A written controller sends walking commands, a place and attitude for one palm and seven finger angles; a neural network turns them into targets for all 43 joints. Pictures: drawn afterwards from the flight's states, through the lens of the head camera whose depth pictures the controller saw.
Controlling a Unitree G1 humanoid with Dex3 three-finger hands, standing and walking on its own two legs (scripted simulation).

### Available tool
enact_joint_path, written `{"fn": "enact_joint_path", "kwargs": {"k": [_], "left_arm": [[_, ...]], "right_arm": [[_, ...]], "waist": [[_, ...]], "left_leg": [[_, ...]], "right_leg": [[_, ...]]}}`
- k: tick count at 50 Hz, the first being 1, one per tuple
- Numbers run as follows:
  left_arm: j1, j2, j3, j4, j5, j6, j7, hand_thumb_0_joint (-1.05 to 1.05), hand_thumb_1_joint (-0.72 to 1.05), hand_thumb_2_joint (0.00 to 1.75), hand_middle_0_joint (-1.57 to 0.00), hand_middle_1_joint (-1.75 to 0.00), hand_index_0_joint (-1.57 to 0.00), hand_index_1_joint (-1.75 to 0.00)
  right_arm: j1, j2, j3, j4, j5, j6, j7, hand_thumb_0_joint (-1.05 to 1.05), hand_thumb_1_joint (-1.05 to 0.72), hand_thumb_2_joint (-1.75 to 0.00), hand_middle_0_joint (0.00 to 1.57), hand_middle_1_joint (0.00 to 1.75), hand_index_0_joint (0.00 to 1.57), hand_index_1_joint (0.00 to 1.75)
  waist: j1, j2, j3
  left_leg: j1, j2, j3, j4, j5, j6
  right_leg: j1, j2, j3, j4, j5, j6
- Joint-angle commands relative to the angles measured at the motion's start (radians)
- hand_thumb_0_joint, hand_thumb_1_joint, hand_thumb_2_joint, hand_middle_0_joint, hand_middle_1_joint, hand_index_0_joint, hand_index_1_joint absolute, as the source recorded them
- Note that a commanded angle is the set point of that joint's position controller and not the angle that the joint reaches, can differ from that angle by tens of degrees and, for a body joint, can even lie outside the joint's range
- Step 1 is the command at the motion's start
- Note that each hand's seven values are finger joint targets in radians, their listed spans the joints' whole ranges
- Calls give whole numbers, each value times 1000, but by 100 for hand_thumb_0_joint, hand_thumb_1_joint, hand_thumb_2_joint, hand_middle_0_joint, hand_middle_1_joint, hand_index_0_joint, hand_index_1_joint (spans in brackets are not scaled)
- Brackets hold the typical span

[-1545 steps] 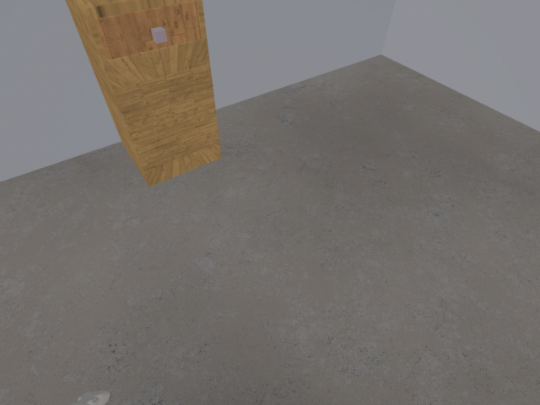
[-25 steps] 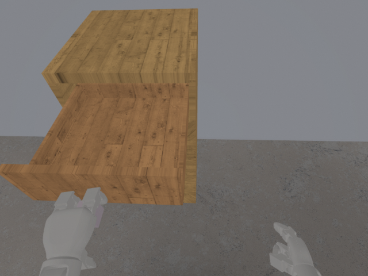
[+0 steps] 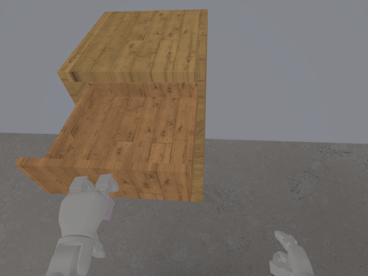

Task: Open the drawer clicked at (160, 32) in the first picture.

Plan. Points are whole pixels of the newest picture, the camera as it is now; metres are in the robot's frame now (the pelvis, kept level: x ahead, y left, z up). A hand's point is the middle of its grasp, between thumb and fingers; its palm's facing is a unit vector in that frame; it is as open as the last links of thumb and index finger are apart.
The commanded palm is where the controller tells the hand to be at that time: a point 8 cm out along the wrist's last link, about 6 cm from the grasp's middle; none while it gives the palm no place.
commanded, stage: lift the hand off the handle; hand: left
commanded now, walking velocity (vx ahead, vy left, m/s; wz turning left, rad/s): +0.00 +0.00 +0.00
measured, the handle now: (103, 198) +0.27 +0.22 +0.01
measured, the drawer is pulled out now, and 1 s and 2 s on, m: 0.30 0.30 0.30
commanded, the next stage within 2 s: draw the hand back to the body in 1.14 s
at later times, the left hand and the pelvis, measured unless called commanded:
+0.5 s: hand (82, 199) +0.24 +0.22 +0.08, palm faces +0.10 -0.11 -0.99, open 13.7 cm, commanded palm +0.21 +0.22 +0.14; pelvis +0.02 +0.01 +0.02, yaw +0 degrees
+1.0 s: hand (65, 177) +0.24 +0.23 +0.16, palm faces +0.14 -0.09 -0.99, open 13.8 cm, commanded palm +0.21 +0.22 +0.21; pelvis +0.02 +0.00 +0.03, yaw +0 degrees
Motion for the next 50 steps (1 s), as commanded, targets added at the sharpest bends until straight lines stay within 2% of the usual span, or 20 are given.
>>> {"fn": "enact_joint_path", "kwargs": {"k": [1,4,8,10,13,15,23,25,28,30,31,35,36,37,38,40,41,45,48,50], "left_arm": [[-165,166,114,-302,-12,7,40,0,-50,30,-30,-120,-30,-120],[-148,170,117,-294,-13,27,15,0,-50,30,-30,-120,-30,-120],[-117,156,90,-390,-25,34,-20,0,-50,30,-30,-120,-30,-120],[-102,197,130,-406,-35,37,-40,0,-50,30,-30,-120,-30,-120],[-69,145,71,-466,-30,34,-62,0,-50,30,-30,-120,-30,-120],[-42,179,114,-458,-42,41,-83,0,-50,30,-30,-120,-30,-120],[-80,174,80,-560,-44,64,-148,0,-50,30,-30,-120,-30,-120],[-39,207,122,-564,-63,73,-164,0,-50,30,-30,-120,-30,-120],[-34,211,119,-565,-64,79,-191,0,-50,30,-30,-120,-30,-120],[-51,226,132,-593,-76,90,-211,0,-50,30,-30,-120,-30,-120],[-50,194,92,-614,-69,94,-220,0,-50,30,-30,-120,-30,-120],[-60,258,154,-646,-98,107,-244,0,-50,30,-30,-120,-30,-120],[-70,221,111,-653,-91,107,-254,0,-50,30,-30,-120,-30,-120],[-90,267,154,-647,-102,102,-256,0,-50,30,-30,-120,-30,-120],[-76,244,134,-646,-94,103,-262,0,-50,30,-30,-120,-30,-120],[-80,274,169,-672,-111,112,-272,0,-50,30,-30,-120,-30,-120],[-90,247,138,-668,-107,114,-280,0,-50,30,-30,-120,-30,-120],[-82,336,234,-672,-142,124,-300,0,-50,30,-30,-120,-30,-120],[-163,295,175,-665,-143,127,-332,0,-50,30,-30,-120,-30,-120],[-194,333,209,-684,-166,136,-350,0,-50,30,-30,-120,-30,-120]], "right_arm": [[-155,-101,-25,-171,-7,-52,-11,0,-90,-90,20,30,20,30],[-167,-101,-26,-166,2,-44,-8,0,-90,-90,20,30,20,30],[-168,-96,-23,-182,-2,-45,-2,0,-90,-90,20,30,20,30],[-182,-101,-22,-177,2,-36,-3,0,-90,-90,20,30,20,30],[-176,-92,-15,-187,-3,-38,13,0,-90,-90,20,30,20,30],[-191,-98,-14,-184,3,-31,15,0,-90,-90,20,30,20,30],[-196,-93,0,-197,2,-19,30,0,-90,-90,20,30,20,30],[-218,-98,2,-200,10,-15,29,0,-90,-90,20,30,20,30],[-202,-95,13,-196,8,-11,33,0,-90,-90,20,30,20,30],[-241,-101,15,-202,18,-1,36,0,-90,-90,20,30,20,30],[-215,-93,21,-207,14,-2,42,0,-90,-90,20,30,20,30],[-250,-106,22,-209,24,7,39,0,-90,-90,20,30,20,30],[-227,-95,30,-212,17,6,44,0,-90,-90,20,30,20,30],[-237,-103,21,-198,22,11,39,0,-90,-90,20,30,20,30],[-232,-101,26,-205,17,11,40,0,-90,-90,20,30,20,30],[-267,-108,26,-214,29,14,41,0,-90,-90,20,30,20,30],[-238,-98,32,-211,23,13,45,0,-90,-90,20,30,20,30],[-280,-114,29,-215,37,19,38,0,-90,-90,20,30,20,30],[-262,-108,29,-204,32,25,39,0,-90,-90,20,30,20,30],[-301,-115,30,-209,44,24,37,0,-90,-90,20,30,20,30]], "waist": [[4,-48,-199],[8,-52,-152],[21,-25,-192],[26,-34,-177],[26,-29,-155],[31,-33,-130],[36,-21,-127],[42,-25,-131],[46,-65,-119],[43,-27,-102],[46,-13,-117],[44,-6,-117],[47,-29,-111],[41,-30,-98],[48,-45,-103],[49,-12,-104],[50,-41,-109],[56,-27,-99],[44,-39,-64],[40,4,-66]], "left_leg": [[151,-29,-7,-126,178,14],[163,-26,-9,-150,182,13],[222,-24,-6,-170,238,15],[235,-21,-9,-188,259,10],[256,-18,-7,-195,294,13],[261,-13,-10,-213,313,7],[317,-9,-4,-249,361,12],[333,-4,-6,-261,384,8],[327,-6,3,-273,403,12],[341,3,-5,-291,406,5],[347,1,2,-289,420,10],[367,8,-3,-310,426,5],[359,3,3,-314,417,12],[367,6,3,-324,414,10],[362,2,6,-324,422,13],[376,11,-2,-335,417,7],[368,4,3,-336,414,13],[373,6,0,-352,391,10],[374,0,7,-370,382,16],[389,5,-1,-377,369,12]], "right_leg": [[121,-2,30,-168,195,3],[132,1,30,-191,195,0],[177,-3,20,-199,236,2],[207,0,29,-216,259,-1],[201,-5,12,-215,277,3],[228,2,20,-232,300,-2],[274,-6,9,-263,336,7],[315,-1,22,-281,375,6],[336,-10,12,-287,412,16],[351,-4,24,-304,413,8],[349,-15,9,-298,402,13],[392,-8,22,-325,433,12],[383,-18,7,-324,411,17],[394,-12,19,-337,427,15],[395,-15,10,-334,430,20],[411,-10,22,-347,426,14],[410,-21,6,-342,411,20],[447,-18,29,-366,423,20],[421,-22,13,-381,381,25],[432,-18,26,-394,368,20]]}}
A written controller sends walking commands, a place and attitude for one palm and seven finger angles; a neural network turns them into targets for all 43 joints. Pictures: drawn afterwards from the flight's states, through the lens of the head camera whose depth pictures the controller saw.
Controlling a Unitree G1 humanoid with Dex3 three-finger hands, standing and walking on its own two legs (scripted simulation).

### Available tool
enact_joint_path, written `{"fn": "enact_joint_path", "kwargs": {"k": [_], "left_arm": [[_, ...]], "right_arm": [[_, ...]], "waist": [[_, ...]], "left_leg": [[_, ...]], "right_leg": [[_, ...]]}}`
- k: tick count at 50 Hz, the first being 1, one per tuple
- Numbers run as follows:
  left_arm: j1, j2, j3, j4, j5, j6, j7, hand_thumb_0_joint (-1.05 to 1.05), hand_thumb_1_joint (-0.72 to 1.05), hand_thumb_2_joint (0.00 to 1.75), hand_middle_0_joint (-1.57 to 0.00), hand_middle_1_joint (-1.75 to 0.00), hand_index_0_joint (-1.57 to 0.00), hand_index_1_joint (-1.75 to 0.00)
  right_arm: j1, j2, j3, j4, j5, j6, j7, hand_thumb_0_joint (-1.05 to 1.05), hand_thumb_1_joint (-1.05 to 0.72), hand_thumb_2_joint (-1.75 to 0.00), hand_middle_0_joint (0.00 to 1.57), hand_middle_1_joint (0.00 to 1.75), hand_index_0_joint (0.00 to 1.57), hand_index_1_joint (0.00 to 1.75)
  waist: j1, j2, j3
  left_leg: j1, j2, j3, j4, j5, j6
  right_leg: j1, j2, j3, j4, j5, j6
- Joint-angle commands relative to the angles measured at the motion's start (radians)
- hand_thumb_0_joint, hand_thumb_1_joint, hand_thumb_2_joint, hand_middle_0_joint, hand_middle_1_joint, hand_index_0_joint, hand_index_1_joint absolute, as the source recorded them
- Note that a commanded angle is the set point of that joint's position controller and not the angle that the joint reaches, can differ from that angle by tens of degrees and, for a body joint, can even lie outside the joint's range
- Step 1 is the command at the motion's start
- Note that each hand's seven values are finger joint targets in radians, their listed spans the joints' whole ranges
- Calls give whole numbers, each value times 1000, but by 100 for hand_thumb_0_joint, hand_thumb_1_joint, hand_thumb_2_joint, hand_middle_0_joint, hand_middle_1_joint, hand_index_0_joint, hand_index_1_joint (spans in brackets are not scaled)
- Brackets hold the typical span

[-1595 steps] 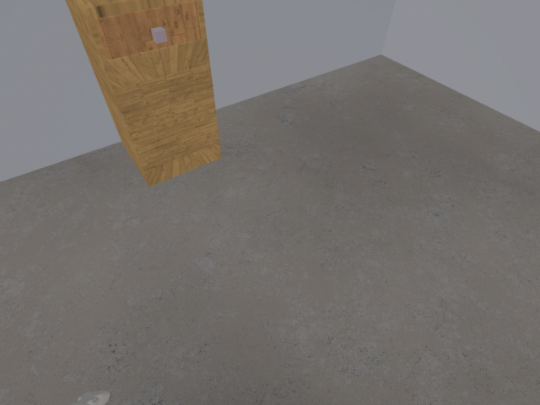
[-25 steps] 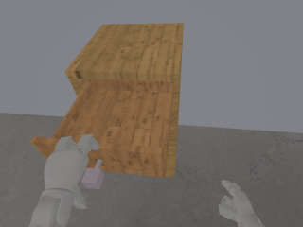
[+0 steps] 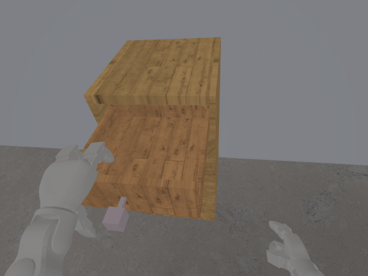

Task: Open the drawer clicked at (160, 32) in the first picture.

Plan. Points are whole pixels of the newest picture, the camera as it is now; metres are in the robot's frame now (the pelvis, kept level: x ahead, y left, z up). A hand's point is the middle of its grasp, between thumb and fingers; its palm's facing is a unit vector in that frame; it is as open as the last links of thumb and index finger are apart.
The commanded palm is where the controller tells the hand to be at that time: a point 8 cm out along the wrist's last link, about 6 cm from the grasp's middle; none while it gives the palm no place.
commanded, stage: lift the hand off the handle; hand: left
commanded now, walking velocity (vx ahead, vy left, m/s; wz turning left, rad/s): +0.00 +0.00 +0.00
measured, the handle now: (118, 211) +0.26 +0.22 -0.02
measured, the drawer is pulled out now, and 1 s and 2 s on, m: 0.30 0.30 0.30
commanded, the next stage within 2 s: draw the hand back to the body in 0.14 s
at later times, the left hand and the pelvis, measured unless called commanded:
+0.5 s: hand (73, 198) +0.21 +0.24 +0.13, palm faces +0.10 -0.08 -0.99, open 13.8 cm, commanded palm +0.18 +0.23 +0.18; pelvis -0.01 +0.00 +0.00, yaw +0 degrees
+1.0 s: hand (76, 202) +0.20 +0.23 +0.13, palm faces +0.31 -0.82 -0.47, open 13.6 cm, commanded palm +0.16 +0.26 +0.18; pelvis +0.00 +0.01 +0.00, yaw +1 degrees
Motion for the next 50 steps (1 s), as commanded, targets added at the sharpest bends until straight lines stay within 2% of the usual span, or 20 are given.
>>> {"fn": "enact_joint_path", "kwargs": {"k": [1,2,6,7,10,11,15,18,20,28,30,35,36,42,43,44,45,46,48,50], "left_arm": [[-227,159,112,-215,-11,-1,-8,0,-50,30,-30,-120,-30,-120],[-248,194,137,-210,-18,-3,-15,0,-50,30,-30,-120,-30,-120],[-234,133,84,-138,-20,-8,-51,0,-50,30,-30,-120,-30,-120],[-242,181,129,-112,-21,-12,-53,0,-50,30,-30,-120,-30,-120],[-260,201,157,-166,-18,-33,-47,0,-50,30,-30,-120,-30,-120],[-262,157,113,-179,-9,-46,-44,0,-50,30,-30,-120,-30,-120],[-188,242,232,-196,-29,-69,-5,0,-50,30,-30,-120,-30,-120],[-154,208,215,-164,-30,-81,7,0,-50,30,-30,-120,-30,-120],[-140,239,254,-156,-48,-73,8,0,-50,30,-30,-120,-30,-120],[-141,208,185,-210,-66,-109,-22,0,-50,30,-30,-120,-30,-120],[-131,261,243,-231,-66,-120,-10,0,-50,30,-30,-120,-30,-120],[-48,304,331,-226,-57,-140,28,0,-50,30,-30,-120,-30,-120],[-31,279,316,-241,-55,-142,31,0,-50,30,-30,-120,-30,-120],[66,236,292,-232,-96,-99,13,0,-50,30,-30,-120,-30,-120],[16,-142,257,-244,-811,-195,27,0,-47,32,-30,-118,-30,-118],[110,-50,298,-200,-836,-236,44,0,-43,33,-29,-115,-29,-115],[158,-43,311,-189,-841,-250,52,0,-40,34,-29,-113,-29,-113],[147,-39,330,-287,-893,-277,61,0,-36,36,-29,-111,-29,-111],[52,15,360,-405,-908,-316,88,0,-29,39,-29,-107,-29,-107],[56,48,391,-437,-913,-324,109,0,-22,42,-28,-102,-28,-102]], "right_arm": [[-208,-65,-18,-182,1,-54,-5,0,-90,-90,20,30,20,30],[-223,-72,-27,-169,4,-50,-9,0,-90,-90,20,30,20,30],[-202,-66,-14,-176,6,-57,-3,0,-90,-90,20,30,20,30],[-209,-71,-27,-157,6,-49,-8,0,-90,-90,20,30,20,30],[-234,-77,-22,-180,9,-57,-6,0,-90,-90,20,30,20,30],[-210,-62,-13,-188,1,-64,-2,0,-90,-90,20,30,20,30],[-216,-77,-23,-184,3,-71,-8,0,-90,-90,20,30,20,30],[-189,-71,-24,-176,-3,-73,-4,0,-90,-90,20,30,20,30],[-210,-78,-27,-178,7,-77,-4,0,-90,-90,20,30,20,30],[-170,-87,-30,-191,-1,-97,-24,0,-90,-90,20,30,20,30],[-191,-94,-30,-192,3,-105,-32,0,-90,-90,20,30,20,30],[-177,-94,-32,-191,-3,-104,-31,0,-90,-90,20,30,20,30],[-151,-84,-27,-198,-9,-101,-26,0,-90,-90,20,30,20,30],[-151,-94,-39,-205,4,-84,-10,0,-90,-90,20,30,20,30],[-76,-7,-37,-234,9,-162,-32,0,-90,-90,20,30,20,30],[-71,-35,-31,-213,3,-216,-44,0,-90,-90,20,30,20,30],[-90,-35,-25,-197,2,-242,-47,0,-90,-90,20,30,20,30],[-64,-39,-26,-205,-4,-254,-63,0,-90,-90,20,30,20,30],[-49,-46,-25,-193,-19,-294,-80,0,-90,-90,20,30,20,30],[-40,-50,-18,-163,-30,-329,-88,0,-90,-90,20,30,20,30]], "waist": [[-5,-64,-153],[-11,-55,-134],[-9,-100,-115],[-13,-119,-89],[0,-77,-132],[8,-76,-164],[18,-52,-165],[14,-87,-115],[9,-67,-99],[-12,-72,-126],[-9,-54,-125],[14,-58,-130],[23,-71,-163],[0,-61,-96],[-97,-190,-43],[-75,-239,-34],[-69,-219,-11],[-58,-179,-68],[-52,-57,-112],[-47,36,-79]], "left_leg": [[39,3,12,-65,251,16],[44,7,9,-76,237,13],[21,2,15,-85,199,17],[23,6,17,-91,189,15],[23,6,12,-90,181,12],[29,-3,17,-84,200,17],[22,1,13,-78,194,8],[4,-6,19,-75,185,11],[6,-2,16,-69,167,9],[28,-7,11,-64,156,17],[30,2,3,-60,139,11],[17,4,1,-50,179,5],[18,-2,7,-43,210,8],[2,9,9,-48,214,2],[101,39,-8,-49,153,33],[99,57,-16,-61,116,33],[97,57,-28,-70,97,27],[110,48,-24,-85,133,23],[130,40,-25,-95,176,11],[112,43,-34,-103,209,-1]], "right_leg": [[87,-25,9,-80,235,20],[83,-19,17,-94,223,18],[75,-22,6,-102,167,22],[74,-17,14,-116,167,22],[96,-17,25,-110,161,17],[105,-26,13,-99,165,17],[115,-19,32,-107,180,14],[79,-23,22,-112,165,17],[67,-20,41,-122,145,15],[47,-33,11,-119,126,28],[42,-29,24,-127,107,23],[56,-28,24,-110,158,14],[76,-37,9,-91,195,16],[37,-29,-7,-88,195,19],[56,-7,-39,-105,160,12],[42,-14,-36,-99,108,20],[25,-7,-31,-106,77,16],[68,-22,-39,-118,94,16],[101,-35,-29,-111,121,12],[101,-41,-29,-109,137,5]]}}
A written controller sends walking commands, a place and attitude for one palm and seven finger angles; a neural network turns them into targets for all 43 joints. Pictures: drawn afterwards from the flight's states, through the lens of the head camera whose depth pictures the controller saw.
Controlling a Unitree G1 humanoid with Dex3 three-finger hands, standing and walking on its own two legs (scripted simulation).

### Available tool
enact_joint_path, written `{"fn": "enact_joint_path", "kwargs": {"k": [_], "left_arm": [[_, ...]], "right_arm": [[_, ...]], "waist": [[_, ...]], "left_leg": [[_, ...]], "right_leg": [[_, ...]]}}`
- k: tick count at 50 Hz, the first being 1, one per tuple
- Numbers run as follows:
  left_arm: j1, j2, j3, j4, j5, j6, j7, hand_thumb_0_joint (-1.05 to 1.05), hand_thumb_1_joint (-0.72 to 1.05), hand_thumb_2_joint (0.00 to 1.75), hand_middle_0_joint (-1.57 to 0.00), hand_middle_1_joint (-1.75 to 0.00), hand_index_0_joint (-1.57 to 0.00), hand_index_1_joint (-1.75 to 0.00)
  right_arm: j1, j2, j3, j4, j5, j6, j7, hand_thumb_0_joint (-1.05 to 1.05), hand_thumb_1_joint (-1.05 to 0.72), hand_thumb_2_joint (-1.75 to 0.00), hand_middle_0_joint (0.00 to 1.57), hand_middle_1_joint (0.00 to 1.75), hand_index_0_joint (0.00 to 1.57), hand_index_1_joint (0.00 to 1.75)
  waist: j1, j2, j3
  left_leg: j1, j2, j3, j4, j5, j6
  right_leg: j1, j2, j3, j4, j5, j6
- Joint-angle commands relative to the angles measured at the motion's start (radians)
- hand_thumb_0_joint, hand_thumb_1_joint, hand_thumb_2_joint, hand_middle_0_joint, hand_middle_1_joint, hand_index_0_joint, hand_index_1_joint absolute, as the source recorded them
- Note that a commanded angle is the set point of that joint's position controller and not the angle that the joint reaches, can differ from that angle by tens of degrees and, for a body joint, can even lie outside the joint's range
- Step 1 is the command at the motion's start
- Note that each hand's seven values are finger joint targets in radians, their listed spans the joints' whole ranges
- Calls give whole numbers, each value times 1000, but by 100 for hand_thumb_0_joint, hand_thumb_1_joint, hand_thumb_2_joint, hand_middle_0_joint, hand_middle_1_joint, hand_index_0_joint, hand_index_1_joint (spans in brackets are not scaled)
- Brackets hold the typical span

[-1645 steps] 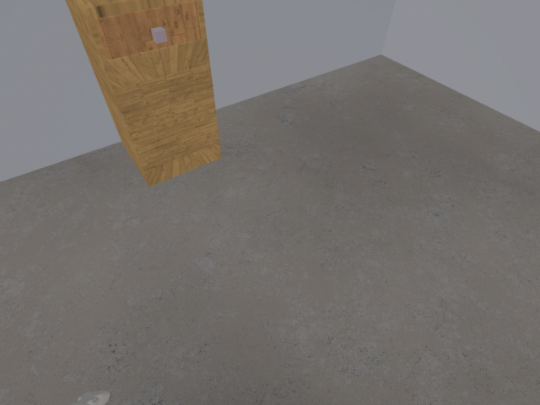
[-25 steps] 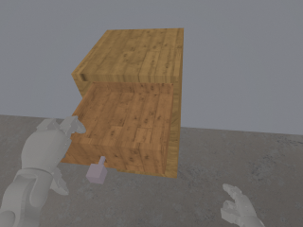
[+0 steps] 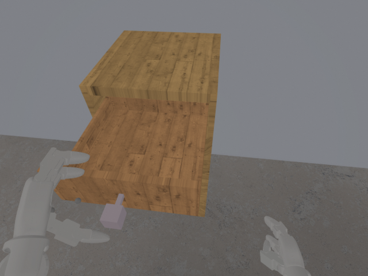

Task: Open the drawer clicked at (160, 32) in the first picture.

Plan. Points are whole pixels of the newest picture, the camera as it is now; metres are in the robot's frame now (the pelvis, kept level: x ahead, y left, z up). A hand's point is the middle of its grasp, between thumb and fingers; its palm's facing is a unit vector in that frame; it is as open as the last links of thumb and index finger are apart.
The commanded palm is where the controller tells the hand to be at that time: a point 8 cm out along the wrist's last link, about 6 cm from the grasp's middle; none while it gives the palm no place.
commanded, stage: draw the hand back to the body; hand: left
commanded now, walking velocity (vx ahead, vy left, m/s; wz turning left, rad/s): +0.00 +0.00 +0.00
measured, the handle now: (116, 208) +0.26 +0.21 -0.03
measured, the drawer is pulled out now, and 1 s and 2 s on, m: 0.30 0.30 0.30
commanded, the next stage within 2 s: step back with the hand held close in 0.84 s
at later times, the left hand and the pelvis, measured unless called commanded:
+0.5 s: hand (65, 193) +0.20 +0.23 +0.15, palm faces +0.38 -0.82 -0.43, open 9.9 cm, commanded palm +0.15 +0.27 +0.18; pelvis +0.02 -0.01 +0.00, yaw +0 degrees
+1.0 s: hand (63, 200) +0.18 +0.22 +0.16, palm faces +0.42 -0.80 -0.43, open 7.5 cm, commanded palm +0.13 +0.26 +0.18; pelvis +0.01 -0.02 +0.00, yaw +2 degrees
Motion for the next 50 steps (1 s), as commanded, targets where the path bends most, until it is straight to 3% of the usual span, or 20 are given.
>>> {"fn": "enact_joint_path", "kwargs": {"k": [1,4,6,10,14,16,19,21,27,32,34,37,40,47,48,49,50], "left_arm": [[-126,176,141,-338,-97,-117,64,0,-18,43,-28,-100,-28,-100],[-103,171,158,-315,-108,-116,60,0,-8,48,-27,-93,-27,-93],[-78,149,156,-267,-115,-116,50,0,-1,51,-26,-88,-26,-88],[-22,116,148,-237,-127,-115,27,0,13,57,-25,-80,-25,-80],[11,137,177,-245,-132,-120,21,0,27,63,-25,-70,-25,-70],[19,153,197,-245,-133,-121,24,0,34,66,-24,-66,-24,-66],[31,175,228,-257,-138,-122,30,0,44,70,-23,-59,-23,-59],[22,185,238,-261,-137,-122,36,0,51,74,-23,-55,-23,-55],[24,168,228,-220,-141,-113,39,0,73,82,-21,-41,-21,-41],[20,160,214,-200,-141,-112,37,0,90,90,-20,-30,-20,-30],[14,171,225,-201,-141,-114,37,0,90,90,-20,-30,-20,-30],[15,175,227,-218,-141,-118,37,0,90,90,-20,-30,-20,-30],[11,190,236,-236,-139,-120,40,0,90,90,-20,-30,-20,-30],[24,168,223,-192,-145,-119,37,0,90,90,-20,-30,-20,-30],[-66,283,353,-255,-148,-162,40,0,90,90,-20,-30,-20,-30],[8,218,301,-168,-141,-170,28,0,90,90,-20,-30,-20,-30],[-4,230,298,-204,-141,-179,24,0,90,90,-20,-30,-20,-30]], "right_arm": [[-110,-91,-28,-123,-26,-130,-29,0,-90,-90,20,30,20,30],[-104,-89,-33,-104,-25,-140,-22,0,-90,-90,20,30,20,30],[-101,-91,-37,-93,-26,-138,-15,0,-90,-90,20,30,20,30],[-110,-96,-56,-95,-22,-130,-1,0,-90,-90,20,30,20,30],[-109,-99,-69,-99,-18,-112,3,0,-90,-90,20,30,20,30],[-111,-98,-72,-97,-16,-106,-2,0,-90,-90,20,30,20,30],[-113,-93,-74,-101,-12,-97,-9,0,-90,-90,20,30,20,30],[-114,-91,-73,-96,-10,-98,-15,0,-90,-90,20,30,20,30],[-115,-92,-75,-89,-6,-96,-20,0,-90,-90,20,30,20,30],[-119,-96,-77,-89,-6,-97,-20,0,-90,-90,20,30,20,30],[-122,-95,-78,-93,-6,-97,-21,0,-90,-90,20,30,20,30],[-122,-92,-76,-93,-4,-99,-20,0,-90,-90,20,30,20,30],[-126,-91,-76,-92,-4,-103,-21,0,-90,-90,20,30,20,30],[-129,-85,-76,-89,0,-102,-20,0,-90,-90,20,30,20,30],[-73,-115,-83,-123,10,-82,-13,0,-90,-90,20,30,20,30],[-80,-99,-83,-97,5,-68,-10,0,-90,-90,20,30,20,30],[-93,-103,-87,-108,6,-65,-8,0,-90,-90,20,30,20,30]], "waist": [[-14,105,-120],[-12,124,-77],[-16,77,-43],[-13,5,-83],[-10,-44,-141],[-11,-7,-149],[-9,-12,-167],[-13,33,-154],[-19,2,-90],[-19,-17,-85],[-16,-53,-96],[-15,19,-103],[-14,20,-115],[-20,-14,-58],[-56,-56,17],[-65,-113,2],[-65,-111,0]], "left_leg": [[52,49,-18,-99,241,-14],[40,53,-17,-99,304,-25],[26,57,-21,-104,314,-28],[52,62,-12,-90,381,-23],[62,61,1,-79,400,-17],[63,57,5,-80,387,-18],[69,53,10,-76,373,-15],[68,50,12,-75,363,-16],[62,49,6,-82,312,-11],[61,47,7,-81,289,-5],[59,45,4,-80,280,-1],[63,43,8,-79,274,-5],[66,42,7,-73,280,-7],[46,45,6,-78,228,-3],[-39,51,-37,-23,175,19],[-32,42,-39,25,158,17],[-26,33,-36,48,146,15]], "right_leg": [[37,-30,-18,-75,160,-12],[45,-33,-20,-79,213,-15],[44,-28,-27,-87,229,-16],[59,-26,-28,-87,294,-8],[82,-33,-23,-81,343,-1],[82,-36,-20,-86,342,-2],[85,-38,-15,-90,348,1],[76,-41,-15,-95,339,0],[33,-37,-18,-114,285,5],[28,-41,-11,-117,276,9],[34,-42,-10,-116,270,11],[35,-47,-4,-116,265,7],[38,-45,-2,-121,272,6],[4,-47,-3,-132,216,13],[-104,-106,72,-196,213,13],[-127,-137,72,-213,204,0],[-150,-157,87,-223,223,-13]]}}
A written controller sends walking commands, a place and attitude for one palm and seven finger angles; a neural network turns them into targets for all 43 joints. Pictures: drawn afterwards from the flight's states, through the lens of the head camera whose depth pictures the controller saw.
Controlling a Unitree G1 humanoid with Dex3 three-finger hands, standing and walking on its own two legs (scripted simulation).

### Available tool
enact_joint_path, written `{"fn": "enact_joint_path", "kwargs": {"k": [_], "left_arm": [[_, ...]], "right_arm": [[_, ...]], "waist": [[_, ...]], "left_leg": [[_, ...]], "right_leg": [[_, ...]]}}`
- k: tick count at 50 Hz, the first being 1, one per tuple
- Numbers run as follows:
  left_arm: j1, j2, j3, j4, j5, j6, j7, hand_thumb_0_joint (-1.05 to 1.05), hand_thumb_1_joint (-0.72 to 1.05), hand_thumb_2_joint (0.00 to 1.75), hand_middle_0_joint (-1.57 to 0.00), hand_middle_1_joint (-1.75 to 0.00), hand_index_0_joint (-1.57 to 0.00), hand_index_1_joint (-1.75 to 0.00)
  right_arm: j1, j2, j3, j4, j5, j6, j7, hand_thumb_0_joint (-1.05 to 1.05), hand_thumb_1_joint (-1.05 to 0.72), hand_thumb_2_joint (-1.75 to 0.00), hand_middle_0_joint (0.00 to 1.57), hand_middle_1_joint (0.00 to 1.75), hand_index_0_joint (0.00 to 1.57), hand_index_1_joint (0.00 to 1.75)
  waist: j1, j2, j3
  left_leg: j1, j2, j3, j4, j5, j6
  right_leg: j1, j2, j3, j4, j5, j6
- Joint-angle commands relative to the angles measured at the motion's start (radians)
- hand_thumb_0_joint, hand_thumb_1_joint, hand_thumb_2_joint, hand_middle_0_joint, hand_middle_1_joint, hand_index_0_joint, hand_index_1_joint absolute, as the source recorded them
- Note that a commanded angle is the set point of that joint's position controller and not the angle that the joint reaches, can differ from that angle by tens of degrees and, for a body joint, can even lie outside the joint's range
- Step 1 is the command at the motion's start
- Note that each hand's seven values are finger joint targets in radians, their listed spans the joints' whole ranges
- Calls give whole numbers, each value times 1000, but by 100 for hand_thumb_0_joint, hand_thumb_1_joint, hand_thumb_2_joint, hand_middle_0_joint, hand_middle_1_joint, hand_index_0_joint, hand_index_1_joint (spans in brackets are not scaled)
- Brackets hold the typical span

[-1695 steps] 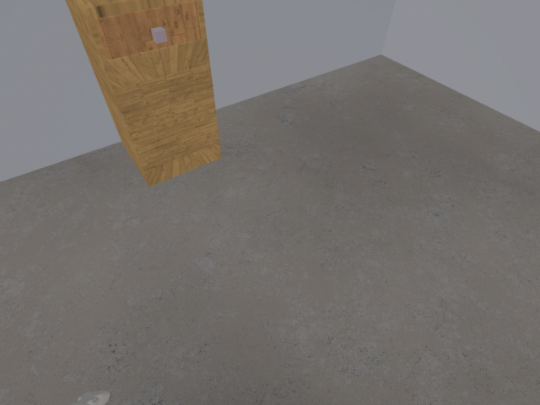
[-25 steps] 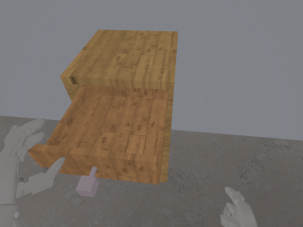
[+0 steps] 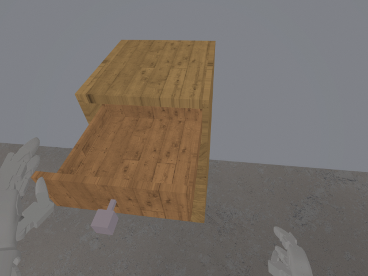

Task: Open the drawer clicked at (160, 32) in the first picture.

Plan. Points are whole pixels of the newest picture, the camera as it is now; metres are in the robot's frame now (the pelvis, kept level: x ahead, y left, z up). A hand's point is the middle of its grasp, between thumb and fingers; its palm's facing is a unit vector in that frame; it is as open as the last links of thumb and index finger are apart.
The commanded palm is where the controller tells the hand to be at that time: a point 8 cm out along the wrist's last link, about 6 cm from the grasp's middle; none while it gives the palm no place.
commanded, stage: step back with the hand held close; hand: left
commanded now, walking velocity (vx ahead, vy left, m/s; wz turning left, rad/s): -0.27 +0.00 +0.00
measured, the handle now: (108, 214) +0.26 +0.22 -0.03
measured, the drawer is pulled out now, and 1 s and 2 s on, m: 0.30 0.30 0.30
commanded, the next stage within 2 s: stop stepping back and stand still in 1.34 s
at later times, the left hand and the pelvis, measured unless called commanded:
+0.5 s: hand (17, 230) +0.14 +0.27 +0.15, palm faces +0.32 -0.82 -0.48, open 7.4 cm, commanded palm +0.08 +0.31 +0.17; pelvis -0.05 +0.03 -0.01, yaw +0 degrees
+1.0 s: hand out of the picture +0.09 +0.27 +0.17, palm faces +0.34 -0.82 -0.46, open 7.4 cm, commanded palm +0.03 +0.31 +0.17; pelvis -0.11 +0.04 -0.01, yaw -1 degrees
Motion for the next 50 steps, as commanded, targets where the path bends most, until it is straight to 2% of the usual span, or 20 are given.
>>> {"fn": "enact_joint_path", "kwargs": {"k": [1,4,5,8,13,15,20,26,30,33,35,37,38,40,41,42,44,45,46,50], "left_arm": [[-47,192,152,-185,1,-109,8,0,90,90,-20,-30,-20,-30],[49,163,133,-213,0,-120,5,0,90,90,-20,-30,-20,-30],[60,172,140,-248,-3,-127,7,0,90,90,-20,-30,-20,-30],[98,194,166,-301,1,-127,16,0,90,90,-20,-30,-20,-30],[112,213,188,-330,-1,-123,28,0,90,90,-20,-30,-20,-30],[115,221,194,-345,-3,-122,31,0,90,90,-20,-30,-20,-30],[141,216,198,-352,-3,-126,33,0,90,90,-20,-30,-20,-30],[105,201,187,-378,7,-141,35,0,90,90,-20,-30,-20,-30],[72,214,197,-383,15,-150,42,0,90,90,-20,-30,-20,-30],[44,195,163,-385,12,-160,53,0,90,90,-20,-30,-20,-30],[22,212,167,-403,14,-161,64,0,90,90,-20,-30,-20,-30],[25,206,167,-398,15,-157,67,0,90,90,-20,-30,-20,-30],[20,213,172,-419,15,-160,67,0,90,90,-20,-30,-20,-30],[32,236,205,-440,28,-166,69,0,90,90,-20,-30,-20,-30],[24,234,205,-454,38,-173,69,0,90,90,-20,-30,-20,-30],[19,233,210,-435,39,-179,69,0,90,90,-20,-30,-20,-30],[62,227,217,-426,29,-176,65,0,90,90,-20,-30,-20,-30],[95,221,214,-414,21,-169,66,0,90,90,-20,-30,-20,-30],[111,199,192,-409,17,-166,58,0,90,90,-20,-30,-20,-30],[97,199,171,-408,1,-160,30,0,90,90,-20,-30,-20,-30]], "right_arm": [[-133,-92,-43,-167,2,-25,-4,0,-90,-90,20,30,20,30],[-116,-102,-48,-182,1,-9,-2,0,-90,-90,20,30,20,30],[-119,-111,-52,-186,1,-9,-4,0,-90,-90,20,30,20,30],[-122,-120,-65,-205,0,6,-8,0,-90,-90,20,30,20,30],[-122,-121,-71,-217,-2,19,-18,0,-90,-90,20,30,20,30],[-122,-124,-73,-217,-3,18,-20,0,-90,-90,20,30,20,30],[-125,-125,-69,-227,-7,12,-15,0,-90,-90,20,30,20,30],[-108,-131,-57,-239,-15,-3,-5,0,-90,-90,20,30,20,30],[-93,-133,-59,-241,-13,-15,0,0,-90,-90,20,30,20,30],[-69,-131,-61,-218,-9,-23,1,0,-90,-90,20,30,20,30],[-66,-131,-60,-196,-16,-24,-3,0,-90,-90,20,30,20,30],[-72,-121,-51,-198,-20,-20,-8,0,-90,-90,20,30,20,30],[-80,-131,-51,-209,-18,-21,-10,0,-90,-90,20,30,20,30],[-104,-138,-50,-227,-21,-33,-13,0,-90,-90,20,30,20,30],[-88,-116,-51,-228,-35,-43,-12,0,-90,-90,20,30,20,30],[-83,-113,-56,-218,-39,-52,-8,0,-90,-90,20,30,20,30],[-71,-111,-65,-204,-38,-65,5,0,-90,-90,20,30,20,30],[-72,-113,-69,-194,-36,-72,5,0,-90,-90,20,30,20,30],[-65,-113,-66,-176,-31,-78,13,0,-90,-90,20,30,20,30],[-76,-126,-49,-145,-36,-91,29,0,-90,-90,20,30,20,30]], "waist": [[-41,-146,16],[-42,-107,-92],[-43,-57,-122],[-40,-50,-178],[-42,-68,-182],[-43,-35,-190],[-35,23,-165],[-44,26,-109],[-53,-37,-87],[-63,-113,-76],[-63,-124,-86],[-63,-91,-72],[-61,-3,-57],[-49,246,-64],[-54,224,-79],[-55,162,-75],[-38,60,-121],[-34,67,-159],[-33,67,-182],[-39,147,-199]], "left_leg": [[-30,4,13,97,127,45],[-45,10,18,83,152,44],[-28,22,13,60,214,44],[-43,63,-9,34,394,48],[-106,87,-48,27,442,44],[-114,90,-53,25,436,42],[-212,127,-100,-50,329,56],[-402,147,-126,-101,15,79],[-413,92,-88,-23,-191,70],[-218,13,-22,198,-180,34],[-105,-1,1,266,-144,22],[-146,38,-37,126,-131,35],[-212,81,-101,28,-159,49],[-461,260,-319,-259,-255,107],[-515,306,-378,-316,-314,139],[-518,320,-373,-314,-316,158],[-310,280,-271,-167,32,158],[-187,264,-221,-117,207,149],[-100,242,-201,-98,306,142],[-18,231,-180,-100,418,132]], "right_leg": [[-185,-209,144,-162,219,8],[-116,-226,118,-92,273,-5],[-112,-216,103,-67,286,0],[-58,-167,68,7,346,28],[-37,-144,64,50,365,30],[-41,-147,70,57,365,25],[-39,-105,54,108,212,37],[-10,-90,79,147,80,42],[-91,-138,157,37,-27,22],[-341,-238,237,-118,-210,-32],[-443,-276,229,-143,-224,-55],[-396,-219,154,-59,-169,-22],[-362,-163,126,13,-171,5],[-148,-22,43,370,-162,58],[-118,1,77,551,-216,57],[-135,-2,106,638,-235,53],[-241,-24,108,561,-241,50],[-279,-30,90,493,-241,57],[-301,-19,69,449,-233,61],[-262,1,52,297,-208,64]]}}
